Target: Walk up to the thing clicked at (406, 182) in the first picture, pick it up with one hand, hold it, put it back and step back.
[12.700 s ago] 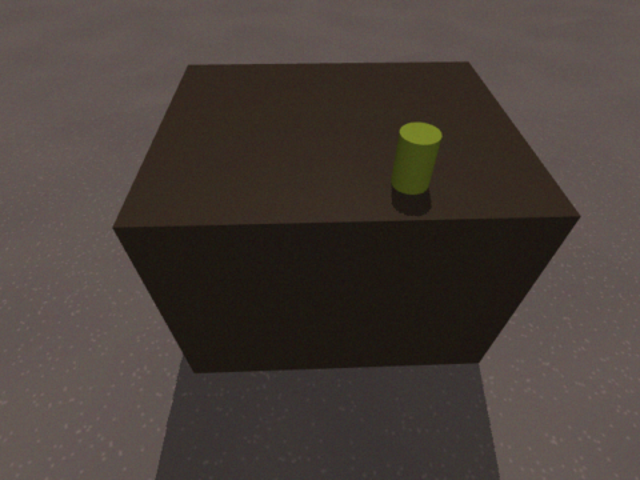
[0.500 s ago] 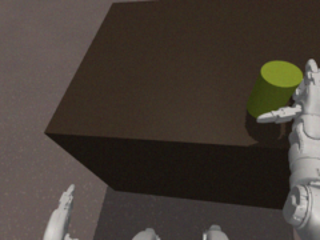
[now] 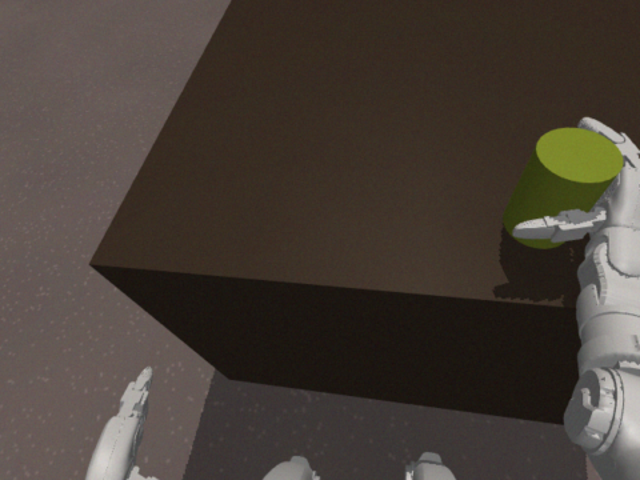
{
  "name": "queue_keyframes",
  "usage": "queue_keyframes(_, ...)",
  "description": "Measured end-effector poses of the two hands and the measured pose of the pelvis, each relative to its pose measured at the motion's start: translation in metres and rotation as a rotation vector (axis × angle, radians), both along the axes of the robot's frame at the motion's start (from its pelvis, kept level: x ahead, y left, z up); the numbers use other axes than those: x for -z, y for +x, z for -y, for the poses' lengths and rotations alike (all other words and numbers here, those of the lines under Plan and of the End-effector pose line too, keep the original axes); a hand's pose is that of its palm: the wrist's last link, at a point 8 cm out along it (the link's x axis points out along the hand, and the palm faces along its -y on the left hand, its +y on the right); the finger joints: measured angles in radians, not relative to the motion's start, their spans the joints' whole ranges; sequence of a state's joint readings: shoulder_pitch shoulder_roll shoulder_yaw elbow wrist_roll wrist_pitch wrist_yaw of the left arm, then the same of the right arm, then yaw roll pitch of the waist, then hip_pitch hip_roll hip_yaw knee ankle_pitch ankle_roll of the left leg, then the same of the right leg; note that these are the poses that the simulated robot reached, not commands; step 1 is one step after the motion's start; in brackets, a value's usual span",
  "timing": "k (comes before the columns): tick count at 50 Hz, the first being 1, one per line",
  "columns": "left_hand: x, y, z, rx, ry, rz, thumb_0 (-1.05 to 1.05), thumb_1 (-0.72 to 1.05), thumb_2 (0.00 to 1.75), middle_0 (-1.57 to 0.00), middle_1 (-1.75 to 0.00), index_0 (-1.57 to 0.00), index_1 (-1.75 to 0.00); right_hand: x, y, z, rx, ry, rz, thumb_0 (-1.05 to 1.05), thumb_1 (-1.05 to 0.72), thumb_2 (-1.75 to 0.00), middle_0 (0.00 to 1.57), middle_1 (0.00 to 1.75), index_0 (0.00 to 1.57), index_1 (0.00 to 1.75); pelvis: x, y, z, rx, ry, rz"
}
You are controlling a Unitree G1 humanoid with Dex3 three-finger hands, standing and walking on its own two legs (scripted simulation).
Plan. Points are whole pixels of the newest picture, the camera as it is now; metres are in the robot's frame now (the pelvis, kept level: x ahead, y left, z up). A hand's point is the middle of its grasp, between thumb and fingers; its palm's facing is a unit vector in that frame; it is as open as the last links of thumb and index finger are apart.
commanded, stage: close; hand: right
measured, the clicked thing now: (554, 192) +0.49 -0.22 +0.06
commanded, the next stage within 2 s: settle in 0.34 s
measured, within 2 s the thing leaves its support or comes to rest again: leaves its support in 0.92 s
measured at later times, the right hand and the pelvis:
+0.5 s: hand (571, 201) +0.47 -0.23 +0.07, palm faces +0.25 +0.97 -0.01, open 11.4 cm; pelvis +0.00 +0.00 +0.01, yaw +0 degrees
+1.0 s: hand (570, 200) +0.46 -0.23 +0.09, palm faces +0.25 +0.97 -0.03, open 11.7 cm; pelvis +0.00 -0.01 +0.02, yaw +0 degrees
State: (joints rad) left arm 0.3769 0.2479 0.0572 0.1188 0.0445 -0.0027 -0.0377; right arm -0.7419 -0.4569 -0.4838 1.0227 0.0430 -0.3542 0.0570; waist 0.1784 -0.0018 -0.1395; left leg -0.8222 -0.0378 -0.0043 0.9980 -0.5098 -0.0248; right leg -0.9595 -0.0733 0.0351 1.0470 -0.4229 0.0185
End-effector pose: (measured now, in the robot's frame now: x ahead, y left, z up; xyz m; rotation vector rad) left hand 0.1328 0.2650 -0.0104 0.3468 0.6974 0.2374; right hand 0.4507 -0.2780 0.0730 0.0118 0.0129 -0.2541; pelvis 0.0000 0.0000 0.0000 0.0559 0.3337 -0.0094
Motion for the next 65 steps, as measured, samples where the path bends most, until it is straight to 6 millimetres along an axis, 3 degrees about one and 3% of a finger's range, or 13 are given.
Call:
queue_keyframes(11, -0.005, 0.006, 0.000, -0.001, -0.006, 0.022, -0.01, -0.52, 0.05, -0.04, -0.06, -0.05, -0.05, -0.002, -0.008, 0.004, 0.007, -0.013, -0.015, 0.00, 0.38, -0.29, 0.77, 0.54, 0.80, 0.55, -0.004, 0.001, 0.002, -0.006, -0.005, 0.008)
queue_keyframes(25, -0.003, 0.003, 0.004, -0.007, -0.021, 0.018, -0.01, -0.50, 0.03, -0.05, -0.06, -0.06, -0.05, -0.002, -0.017, 0.003, 0.000, -0.017, -0.012, 0.00, 0.44, -0.84, 0.67, 0.79, 0.69, 0.81, -0.006, -0.001, 0.004, -0.003, -0.007, 0.022)
queue_keyframes(29, -0.008, 0.006, 0.006, -0.002, -0.017, 0.035, -0.01, -0.51, 0.04, -0.05, -0.06, -0.06, -0.05, -0.002, -0.017, 0.002, -0.004, -0.018, -0.017, 0.00, 0.50, -0.92, 0.64, 0.87, 0.66, 0.89, -0.007, 0.000, 0.004, -0.004, -0.008, 0.027)
queue_keyframes(46, -0.014, 0.011, 0.008, 0.001, -0.019, 0.030, -0.01, -0.52, 0.05, -0.05, -0.06, -0.06, -0.05, -0.009, -0.023, -0.004, -0.002, -0.015, -0.073, -0.01, 0.59, -1.04, 0.62, 0.95, 0.64, 0.97, -0.019, 0.004, 0.005, 0.000, -0.012, 0.076)
queue_keyframes(57, -0.004, 0.008, 0.014, -0.014, -0.054, 0.005, -0.01, -0.52, 0.06, -0.05, -0.06, -0.06, -0.05, -0.031, -0.026, 0.001, 0.003, -0.032, -0.052, -0.01, 0.61, -1.07, 0.61, 0.99, 0.63, 1.01, -0.026, 0.003, 0.008, 0.003, -0.013, 0.104)
queue_keyframes(65, -0.014, 0.009, 0.015, -0.012, -0.052, 0.047, -0.01, -0.53, 0.06, -0.05, -0.06, -0.05, -0.05, -0.049, -0.027, 0.001, 0.000, -0.036, -0.044, -0.01, 0.61, -1.08, 0.58, 1.02, 0.61, 1.04, -0.031, 0.001, 0.008, 0.001, -0.017, 0.124)
